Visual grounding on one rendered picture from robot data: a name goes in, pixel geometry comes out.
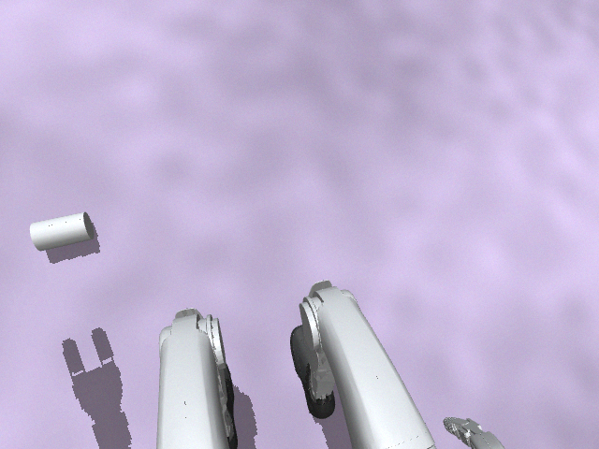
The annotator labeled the can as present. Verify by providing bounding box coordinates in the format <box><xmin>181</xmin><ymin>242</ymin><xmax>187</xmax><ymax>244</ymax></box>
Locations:
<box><xmin>30</xmin><ymin>212</ymin><xmax>94</xmax><ymax>251</ymax></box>

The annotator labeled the right robot foot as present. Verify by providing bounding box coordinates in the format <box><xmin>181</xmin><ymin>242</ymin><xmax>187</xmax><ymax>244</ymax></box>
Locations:
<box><xmin>290</xmin><ymin>325</ymin><xmax>335</xmax><ymax>419</ymax></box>

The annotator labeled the right robot hand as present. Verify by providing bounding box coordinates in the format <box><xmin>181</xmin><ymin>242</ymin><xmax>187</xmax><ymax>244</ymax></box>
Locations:
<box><xmin>444</xmin><ymin>417</ymin><xmax>505</xmax><ymax>449</ymax></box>

